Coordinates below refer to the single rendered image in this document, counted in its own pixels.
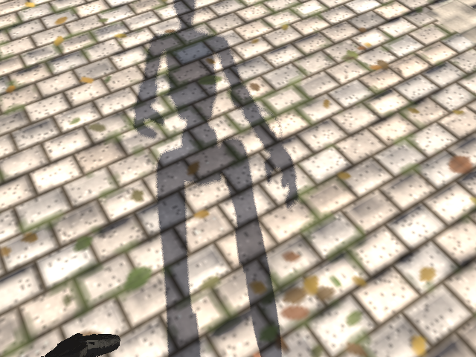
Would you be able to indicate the robot left hand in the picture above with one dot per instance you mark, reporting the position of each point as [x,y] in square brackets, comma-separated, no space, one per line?
[85,346]

